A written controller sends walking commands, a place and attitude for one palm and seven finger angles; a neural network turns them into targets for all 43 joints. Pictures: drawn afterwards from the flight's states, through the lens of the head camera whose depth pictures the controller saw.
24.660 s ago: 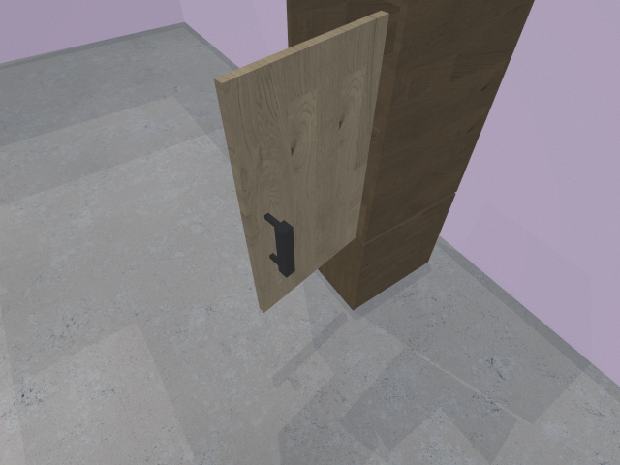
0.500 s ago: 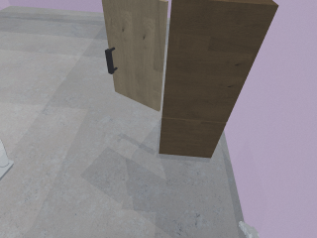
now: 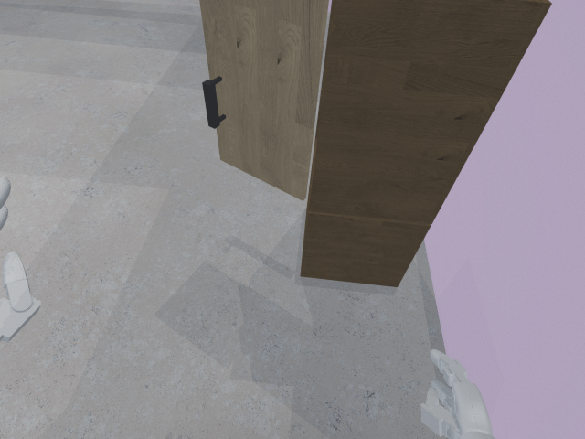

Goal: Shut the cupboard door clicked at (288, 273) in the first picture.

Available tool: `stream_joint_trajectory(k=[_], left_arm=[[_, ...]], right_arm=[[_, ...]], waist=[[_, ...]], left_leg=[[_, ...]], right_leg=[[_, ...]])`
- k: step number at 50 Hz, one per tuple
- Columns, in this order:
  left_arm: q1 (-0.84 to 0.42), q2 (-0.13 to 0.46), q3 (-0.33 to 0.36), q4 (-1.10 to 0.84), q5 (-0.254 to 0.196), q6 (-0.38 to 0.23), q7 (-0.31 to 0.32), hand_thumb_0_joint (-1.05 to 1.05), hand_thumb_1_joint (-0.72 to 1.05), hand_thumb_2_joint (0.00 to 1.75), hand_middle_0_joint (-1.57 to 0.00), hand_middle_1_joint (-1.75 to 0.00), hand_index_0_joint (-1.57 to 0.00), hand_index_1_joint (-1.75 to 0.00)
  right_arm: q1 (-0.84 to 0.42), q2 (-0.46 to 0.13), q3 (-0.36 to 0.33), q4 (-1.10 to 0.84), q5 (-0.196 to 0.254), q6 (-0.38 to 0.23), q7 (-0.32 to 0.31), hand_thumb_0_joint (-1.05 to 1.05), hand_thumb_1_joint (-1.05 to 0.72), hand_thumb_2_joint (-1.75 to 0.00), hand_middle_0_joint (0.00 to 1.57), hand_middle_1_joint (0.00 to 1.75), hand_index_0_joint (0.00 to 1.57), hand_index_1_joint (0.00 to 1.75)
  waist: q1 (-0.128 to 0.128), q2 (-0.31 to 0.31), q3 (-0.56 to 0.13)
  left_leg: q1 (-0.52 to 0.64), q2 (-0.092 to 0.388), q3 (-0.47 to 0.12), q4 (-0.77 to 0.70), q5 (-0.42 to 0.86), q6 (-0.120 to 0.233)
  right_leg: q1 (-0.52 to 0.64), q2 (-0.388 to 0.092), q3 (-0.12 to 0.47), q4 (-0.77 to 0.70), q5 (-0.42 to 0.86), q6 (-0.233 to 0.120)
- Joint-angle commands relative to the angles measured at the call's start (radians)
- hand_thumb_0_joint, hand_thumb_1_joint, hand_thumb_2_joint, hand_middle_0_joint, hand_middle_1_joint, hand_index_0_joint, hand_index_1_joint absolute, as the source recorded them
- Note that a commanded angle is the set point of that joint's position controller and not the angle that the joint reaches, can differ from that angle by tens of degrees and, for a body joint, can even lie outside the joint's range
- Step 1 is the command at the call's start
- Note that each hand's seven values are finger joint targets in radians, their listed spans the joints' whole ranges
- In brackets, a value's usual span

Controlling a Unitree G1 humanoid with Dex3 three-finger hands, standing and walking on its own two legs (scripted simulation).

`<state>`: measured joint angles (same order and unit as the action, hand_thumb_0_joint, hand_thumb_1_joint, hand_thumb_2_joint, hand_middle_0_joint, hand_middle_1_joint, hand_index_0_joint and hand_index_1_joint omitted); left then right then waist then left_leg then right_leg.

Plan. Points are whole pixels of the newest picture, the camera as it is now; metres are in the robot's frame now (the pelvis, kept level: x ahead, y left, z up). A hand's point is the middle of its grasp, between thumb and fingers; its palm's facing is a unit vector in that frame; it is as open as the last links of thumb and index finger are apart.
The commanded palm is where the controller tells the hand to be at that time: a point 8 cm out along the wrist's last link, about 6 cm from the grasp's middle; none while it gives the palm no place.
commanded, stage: let the arm hang, fingers relaxed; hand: left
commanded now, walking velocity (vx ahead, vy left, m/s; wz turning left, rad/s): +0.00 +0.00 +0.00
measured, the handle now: (216, 102) +0.99 +0.26 -0.09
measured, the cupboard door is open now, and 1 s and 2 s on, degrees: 63 63 63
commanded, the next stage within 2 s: look to check the result in 1.20 s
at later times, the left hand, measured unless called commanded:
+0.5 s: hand out of the picture -0.03 +0.21 -0.18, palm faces +0.04 -0.98 -0.18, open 6.9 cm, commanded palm none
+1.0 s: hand out of the picture -0.04 +0.21 -0.17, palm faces +0.02 -0.98 -0.22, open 7.3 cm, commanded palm none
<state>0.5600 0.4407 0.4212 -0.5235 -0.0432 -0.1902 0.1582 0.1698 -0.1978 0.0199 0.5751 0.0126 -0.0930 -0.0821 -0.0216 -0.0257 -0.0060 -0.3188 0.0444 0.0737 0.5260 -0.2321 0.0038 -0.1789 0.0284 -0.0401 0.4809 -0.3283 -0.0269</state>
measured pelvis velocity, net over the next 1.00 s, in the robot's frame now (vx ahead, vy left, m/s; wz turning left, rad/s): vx -0.03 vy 0.03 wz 0.00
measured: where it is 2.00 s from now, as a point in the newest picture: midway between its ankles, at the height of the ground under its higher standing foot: outside the picture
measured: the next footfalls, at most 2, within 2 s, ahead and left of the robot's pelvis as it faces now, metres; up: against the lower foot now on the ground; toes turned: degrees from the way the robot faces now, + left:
none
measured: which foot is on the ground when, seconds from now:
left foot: down 0.00-1.00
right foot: down 0.00-1.00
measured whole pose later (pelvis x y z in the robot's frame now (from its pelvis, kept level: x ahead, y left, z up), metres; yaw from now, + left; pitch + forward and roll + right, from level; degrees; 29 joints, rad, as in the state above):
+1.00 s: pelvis -0.03 +0.03 +0.01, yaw +0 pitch -1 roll +0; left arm 0.30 0.17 0.01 1.13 0.02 0.00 0.03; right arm 0.25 -0.18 -0.01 1.12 -0.01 0.01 -0.02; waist 0.00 0.01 0.00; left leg -0.24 -0.01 0.10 0.38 -0.12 0.05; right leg -0.13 -0.02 -0.03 0.40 -0.25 0.01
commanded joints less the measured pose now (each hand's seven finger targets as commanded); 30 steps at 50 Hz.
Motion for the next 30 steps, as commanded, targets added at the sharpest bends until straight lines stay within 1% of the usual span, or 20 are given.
stream_joint_trajectory(k=[1, 2, 4, 5, 6, 7, 9, 10, 11, 12, 13, 15, 16, 17, 20, 21, 22, 26, 27, 30], left_arm=[[0.023, 0.158, 0.147, -0.143, -0.017, -0.050, 0.026, 0.00, 0.90, 0.90, -0.20, -0.30, -0.20, -0.30], [0.021, 0.165, 0.152, -0.136, -0.017, -0.047, 0.025, 0.00, 0.90, 0.90, -0.20, -0.30, -0.20, -0.30], [0.013, 0.156, 0.134, -0.133, -0.017, -0.043, 0.024, 0.00, 0.90, 0.90, -0.20, -0.30, -0.20, -0.30], [-0.106, -0.035, -0.333, 0.564, 0.054, 0.108, -0.118, 0.00, 0.90, 0.90, -0.20, -0.30, -0.20, -0.30], [-0.119, -0.042, -0.316, 0.608, 0.056, 0.183, -0.143, 0.00, 0.90, 0.90, -0.20, -0.30, -0.20, -0.30], [-0.150, -0.068, -0.333, 0.649, 0.066, 0.191, -0.151, 0.00, 0.90, 0.90, -0.20, -0.30, -0.20, -0.30], [-0.207, -0.046, -0.344, 0.755, 0.062, 0.192, -0.157, 0.00, 0.90, 0.90, -0.20, -0.30, -0.20, -0.30], [-0.238, -0.037, -0.349, 0.815, 0.063, 0.192, -0.156, 0.00, 0.90, 0.90, -0.20, -0.30, -0.20, -0.30], [-0.260, -0.037, -0.358, 0.883, 0.062, 0.193, -0.154, 0.00, 0.90, 0.90, -0.20, -0.30, -0.20, -0.30], [-0.278, -0.040, -0.368, 0.951, 0.061, 0.194, -0.151, 0.00, 0.90, 0.90, -0.20, -0.30, -0.20, -0.30], [-0.286, -0.054, -0.380, 1.015, 0.058, 0.202, -0.147, 0.00, 0.90, 0.90, -0.20, -0.30, -0.20, -0.30], [-0.293, -0.062, -0.391, 1.143, 0.059, 0.206, -0.142, 0.00, 0.90, 0.90, -0.20, -0.30, -0.20, -0.30], [-0.290, -0.064, -0.393, 1.202, 0.061, 0.205, -0.141, 0.00, 0.90, 0.90, -0.20, -0.30, -0.20, -0.30], [-0.278, -0.057, -0.395, 1.254, 0.061, 0.202, -0.139, 0.00, 0.90, 0.90, -0.20, -0.30, -0.20, -0.30], [-0.238, -0.107, -0.388, 1.391, 0.058, 0.191, -0.137, 0.00, 0.90, 0.90, -0.20, -0.30, -0.20, -0.30], [-0.226, -0.118, -0.382, 1.421, 0.059, 0.190, -0.135, 0.00, 0.90, 0.90, -0.20, -0.30, -0.20, -0.30], [-0.217, -0.114, -0.385, 1.449, 0.059, 0.189, -0.135, 0.00, 0.90, 0.90, -0.20, -0.30, -0.20, -0.30], [-0.205, -0.124, -0.393, 1.547, 0.056, 0.187, -0.136, 0.00, 0.90, 0.90, -0.20, -0.30, -0.20, -0.30], [-0.197, -0.122, -0.393, 1.566, 0.057, 0.184, -0.136, 0.00, 0.90, 0.90, -0.20, -0.30, -0.20, -0.30], [-0.184, -0.134, -0.397, 1.610, 0.057, 0.186, -0.134, 0.00, 0.90, 0.90, -0.20, -0.30, -0.20, -0.30]], right_arm=[[-0.022, -0.118, -0.047, -0.122, 0.003, -0.015, -0.008, 0.00, -0.90, -0.90, 0.20, 0.30, 0.20, 0.30], [-0.022, -0.121, -0.048, -0.119, 0.002, -0.016, -0.010, 0.00, -0.90, -0.90, 0.20, 0.30, 0.20, 0.30], [-0.023, -0.120, -0.045, -0.121, 0.003, -0.015, -0.013, 0.00, -0.90, -0.90, 0.20, 0.30, 0.20, 0.30], [-0.142, -0.295, -0.077, 0.025, 0.020, -0.077, 0.076, 0.00, -0.90, -0.90, 0.20, 0.30, 0.20, 0.30], [-0.064, -0.270, -0.092, 0.048, 0.005, -0.028, 0.082, 0.00, -0.90, -0.90, 0.20, 0.30, 0.20, 0.30], [-0.026, -0.253, -0.089, 0.065, -0.007, -0.010, 0.080, 0.00, -0.90, -0.90, 0.20, 0.30, 0.20, 0.30], [-0.028, -0.252, -0.062, 0.069, -0.012, 0.028, 0.079, 0.00, -0.90, -0.90, 0.20, 0.30, 0.20, 0.30], [-0.035, -0.249, -0.054, 0.078, -0.016, 0.040, 0.078, 0.00, -0.90, -0.90, 0.20, 0.30, 0.20, 0.30], [-0.040, -0.239, -0.047, 0.096, -0.020, 0.052, 0.078, 0.00, -0.90, -0.90, 0.20, 0.30, 0.20, 0.30], [-0.032, -0.225, -0.042, 0.112, -0.024, 0.065, 0.080, 0.00, -0.90, -0.90, 0.20, 0.30, 0.20, 0.30], [-0.027, -0.206, -0.033, 0.135, -0.029, 0.079, 0.082, 0.00, -0.90, -0.90, 0.20, 0.30, 0.20, 0.30], [-0.020, -0.192, -0.026, 0.190, -0.038, 0.096, 0.083, 0.00, -0.90, -0.90, 0.20, 0.30, 0.20, 0.30], [-0.015, -0.188, -0.026, 0.218, -0.039, 0.099, 0.082, 0.00, -0.90, -0.90, 0.20, 0.30, 0.20, 0.30], [-0.005, -0.190, -0.025, 0.244, -0.038, 0.100, 0.081, 0.00, -0.90, -0.90, 0.20, 0.30, 0.20, 0.30], [0.025, -0.143, -0.026, 0.324, -0.037, 0.096, 0.069, 0.00, -0.90, -0.90, 0.20, 0.30, 0.20, 0.30], [0.037, -0.133, -0.031, 0.344, -0.038, 0.095, 0.065, 0.00, -0.90, -0.90, 0.20, 0.30, 0.20, 0.30], [0.046, -0.135, -0.033, 0.361, -0.033, 0.097, 0.062, 0.00, -0.90, -0.90, 0.20, 0.30, 0.20, 0.30], [0.098, -0.128, -0.040, 0.431, -0.027, 0.095, 0.053, 0.00, -0.90, -0.90, 0.20, 0.30, 0.20, 0.30], [0.108, -0.135, -0.044, 0.442, -0.024, 0.094, 0.051, 0.00, -0.90, -0.90, 0.20, 0.30, 0.20, 0.30], [0.130, -0.128, -0.047, 0.477, -0.024, 0.096, 0.047, 0.00, -0.90, -0.90, 0.20, 0.30, 0.20, 0.30]], waist=[[0.005, 0.104, -0.145], [0.005, 0.102, -0.147], [0.006, 0.091, -0.154], [-0.010, 0.106, -0.056], [-0.003, 0.113, -0.119], [0.007, 0.046, -0.128], [0.023, -0.074, -0.106], [0.024, -0.127, -0.083], [0.021, -0.163, -0.059], [0.017, -0.148, -0.049], [0.015, -0.104, -0.021], [0.017, -0.033, 0.004], [0.017, 0.014, 0.003], [0.021, 0.036, -0.009], [0.022, 0.133, -0.037], [0.024, 0.178, -0.047], [0.026, 0.170, -0.031], [0.018, 0.136, 0.003], [0.021, 0.102, 0.003], [0.016, 0.071, 0.044]], left_leg=[[0.080, 0.072, -0.074, -0.046, 0.284, 0.013], [0.086, 0.074, -0.076, -0.049, 0.289, 0.012], [0.098, 0.078, -0.079, -0.057, 0.293, 0.016], [0.055, 0.084, -0.073, 0.069, 0.449, 0.016], [0.108, 0.094, -0.073, 0.050, 0.402, 0.012], [0.087, 0.105, -0.085, 0.047, 0.379, 0.024], [0.025, 0.109, -0.133, 0.012, 0.305, 0.050], [0.009, 0.099, -0.146, 0.002, 0.260, 0.051], [0.021, 0.085, -0.147, -0.003, 0.219, 0.045], [0.035, 0.072, -0.144, -0.016, 0.207, 0.037], [0.036, 0.064, -0.145, -0.041, 0.163, 0.036], [0.036, 0.059, -0.155, -0.103, 0.103, 0.035], [0.039, 0.057, -0.152, -0.125, 0.083, 0.032], [0.046, 0.057, -0.154, -0.139, 0.079, 0.030], [0.082, 0.051, -0.139, -0.158, 0.054, 0.027], [0.088, 0.054, -0.138, -0.165, 0.052, 0.030], [0.093, 0.057, -0.141, -0.165, 0.051, 0.030], [0.105, 0.069, -0.152, -0.208, 0.007, 0.034], [0.111, 0.073, -0.154, -0.207, 0.024, 0.038], [0.108, 0.077, -0.159, -0.239, -0.049, 0.039]], right_leg=[[0.039, -0.097, 0.104, -0.053, 0.420, 0.012], [0.036, -0.098, 0.099, -0.053, 0.427, 0.013], [0.032, -0.091, 0.093, -0.051, 0.421, 0.020], [-0.084, -0.163, 0.022, 0.054, 0.534, 0.006], [-0.101, -0.154, 0.072, 0.032, 0.431, 0.003], [-0.098, -0.134, 0.052, 0.047, 0.364, 0.002], [-0.064, -0.120, 0.044, 0.037, 0.261, -0.001], [-0.061, -0.124, 0.053, 0.014, 0.223, -0.007], [-0.084, -0.135, 0.073, -0.012, 0.184, -0.016], [-0.094, -0.142, 0.084, -0.023, 0.151, -0.025], [-0.110, -0.144, 0.090, -0.042, 0.085, -0.024], [-0.092, -0.126, 0.101, -0.071, 0.027, -0.016], [-0.071, -0.122, 0.103, -0.080, 0.029, -0.014], [-0.044, -0.120, 0.098, -0.090, 0.037, -0.012], [-0.006, -0.121, 0.099, -0.121, 0.081, -0.019], [0.011, -0.121, 0.093, -0.128, 0.097, -0.022], [0.010, -0.119, 0.090, -0.141, 0.099, -0.024], [0.003, -0.116, 0.077, -0.162, 0.093, -0.024], [0.009, -0.114, 0.074, -0.170, 0.100, -0.024], [-0.017, -0.112, 0.071, -0.175, 0.064, -0.022]])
